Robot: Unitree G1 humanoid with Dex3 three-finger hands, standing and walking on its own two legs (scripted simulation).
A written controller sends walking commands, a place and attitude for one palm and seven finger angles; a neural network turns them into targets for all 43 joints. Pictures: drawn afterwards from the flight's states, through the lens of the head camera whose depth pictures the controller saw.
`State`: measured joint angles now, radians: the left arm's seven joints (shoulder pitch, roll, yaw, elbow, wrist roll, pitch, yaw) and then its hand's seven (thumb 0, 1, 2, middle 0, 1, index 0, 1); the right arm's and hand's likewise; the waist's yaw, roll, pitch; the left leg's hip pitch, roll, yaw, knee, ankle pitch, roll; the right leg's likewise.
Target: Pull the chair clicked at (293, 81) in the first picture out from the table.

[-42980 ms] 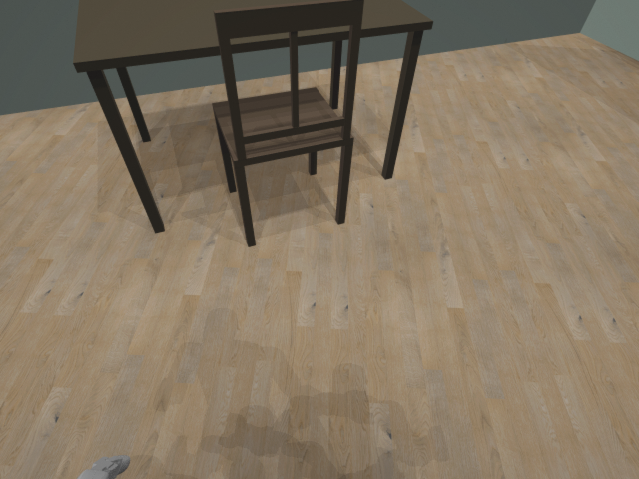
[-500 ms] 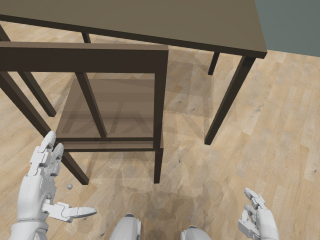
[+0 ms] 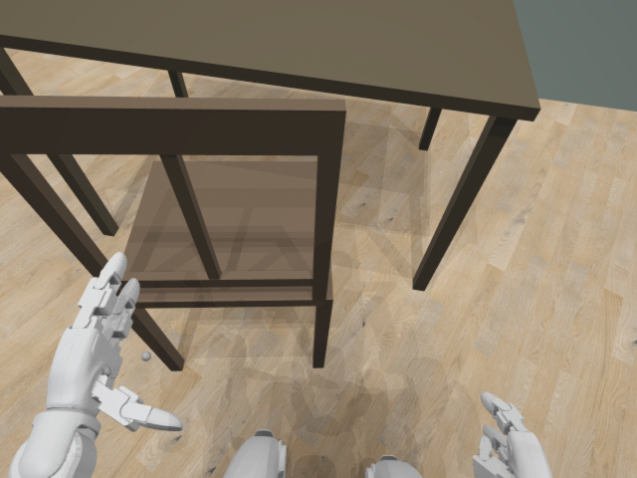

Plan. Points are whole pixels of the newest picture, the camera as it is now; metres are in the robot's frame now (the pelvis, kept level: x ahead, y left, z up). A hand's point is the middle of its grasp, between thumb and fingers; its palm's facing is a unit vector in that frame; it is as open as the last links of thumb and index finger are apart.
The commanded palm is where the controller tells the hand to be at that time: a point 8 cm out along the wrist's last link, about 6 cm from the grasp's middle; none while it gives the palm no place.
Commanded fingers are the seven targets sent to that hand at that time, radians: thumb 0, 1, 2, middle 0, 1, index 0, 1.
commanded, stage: raise the hand toward the chair's back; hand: left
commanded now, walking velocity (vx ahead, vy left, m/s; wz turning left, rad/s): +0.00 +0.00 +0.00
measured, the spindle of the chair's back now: (196, 225) +0.46 +0.21 +0.00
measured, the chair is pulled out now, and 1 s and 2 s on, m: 0.16 0.16 0.16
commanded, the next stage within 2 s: aim the fingers beside a spindle in 0.38 s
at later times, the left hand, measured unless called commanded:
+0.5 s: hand (151, 354) +0.24 +0.19 +0.06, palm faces +0.11 -0.99 -0.07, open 16.9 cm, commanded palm +0.22 +0.25 +0.05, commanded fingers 0.00 -0.50 0.30 -0.06 -0.08 -0.06 -0.08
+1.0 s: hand (171, 344) +0.27 +0.19 +0.03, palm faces +0.05 -1.00 -0.03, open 16.9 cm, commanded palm +0.25 +0.25 +0.03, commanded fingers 0.00 -0.50 0.30 -0.06 -0.08 -0.06 -0.08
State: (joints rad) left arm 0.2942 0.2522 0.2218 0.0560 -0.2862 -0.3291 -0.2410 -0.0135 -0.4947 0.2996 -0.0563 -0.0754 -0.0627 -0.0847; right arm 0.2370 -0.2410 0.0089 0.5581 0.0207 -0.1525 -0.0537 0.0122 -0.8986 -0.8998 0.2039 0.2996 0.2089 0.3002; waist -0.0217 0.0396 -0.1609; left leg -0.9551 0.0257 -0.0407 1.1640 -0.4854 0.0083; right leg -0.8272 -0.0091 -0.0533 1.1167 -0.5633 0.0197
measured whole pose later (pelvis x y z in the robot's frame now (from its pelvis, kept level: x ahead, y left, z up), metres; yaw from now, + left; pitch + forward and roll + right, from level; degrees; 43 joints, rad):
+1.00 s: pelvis +0.00 -0.02 -0.01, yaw +0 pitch +18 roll -2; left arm 0.21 0.24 0.25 0.19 -0.30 -0.39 -0.27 -0.01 -0.50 0.30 -0.06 -0.08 -0.06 -0.08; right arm 0.23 -0.25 -0.01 0.58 0.02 -0.16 -0.06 0.01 -0.90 -0.90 0.20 0.30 0.21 0.30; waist -0.03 0.04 -0.17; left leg -1.01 0.04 -0.04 1.19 -0.50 -0.02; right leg -0.90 0.00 -0.05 1.18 -0.59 0.00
